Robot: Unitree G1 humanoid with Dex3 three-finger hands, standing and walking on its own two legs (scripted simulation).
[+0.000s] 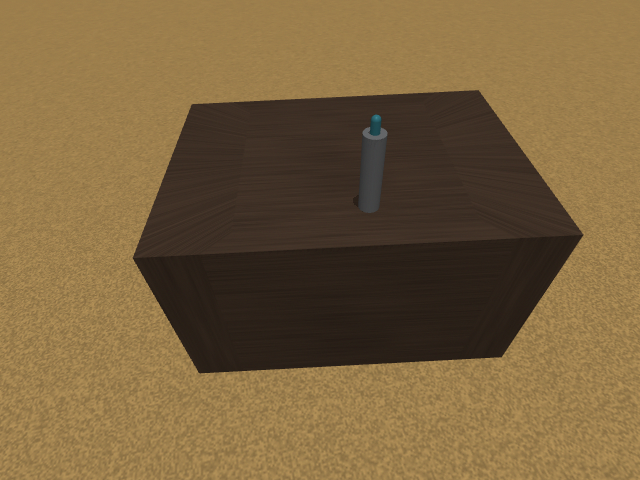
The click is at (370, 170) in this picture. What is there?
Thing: necked bottle
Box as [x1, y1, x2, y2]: [358, 115, 387, 212]
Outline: 378,115 372,116 370,126 364,129 362,133 358,206 361,210 366,212 375,211 379,205 387,133 384,129 380,127 380,117
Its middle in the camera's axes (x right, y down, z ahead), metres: +0.13 -0.17 +0.89
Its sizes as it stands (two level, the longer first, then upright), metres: 0.054 0.054 0.249
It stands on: a support 0.60 m high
